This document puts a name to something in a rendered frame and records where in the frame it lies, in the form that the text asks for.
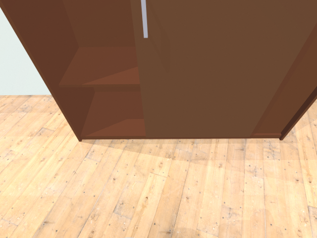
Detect wardrobe door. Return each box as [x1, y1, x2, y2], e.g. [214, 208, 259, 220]
[130, 0, 317, 137]
[252, 23, 317, 133]

